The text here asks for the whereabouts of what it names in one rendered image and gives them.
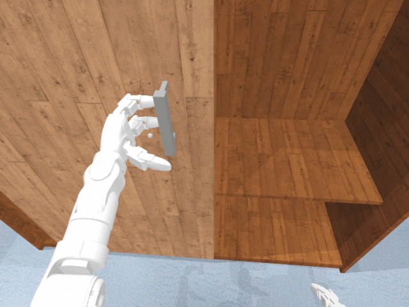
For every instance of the left robot forearm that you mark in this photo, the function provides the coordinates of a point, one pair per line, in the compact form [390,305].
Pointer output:
[84,245]

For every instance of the right robot hand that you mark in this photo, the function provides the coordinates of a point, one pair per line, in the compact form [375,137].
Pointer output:
[327,297]

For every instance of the left robot hand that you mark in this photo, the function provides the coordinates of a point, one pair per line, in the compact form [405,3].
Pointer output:
[117,130]

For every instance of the handle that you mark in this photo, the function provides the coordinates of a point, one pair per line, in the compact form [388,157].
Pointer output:
[164,119]

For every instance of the wardrobe door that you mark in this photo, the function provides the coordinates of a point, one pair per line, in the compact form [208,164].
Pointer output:
[22,216]
[64,67]

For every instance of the robot left upper arm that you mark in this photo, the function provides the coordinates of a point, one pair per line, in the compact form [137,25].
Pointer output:
[71,290]

